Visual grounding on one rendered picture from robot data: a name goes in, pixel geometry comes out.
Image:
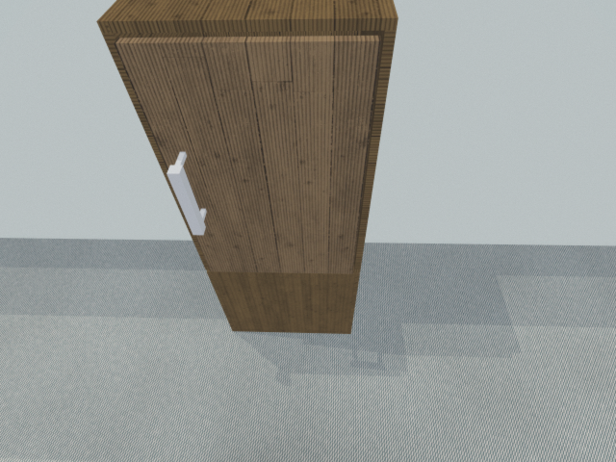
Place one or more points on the handle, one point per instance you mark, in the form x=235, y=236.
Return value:
x=184, y=193

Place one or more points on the cupboard door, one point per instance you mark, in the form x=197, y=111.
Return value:
x=276, y=132

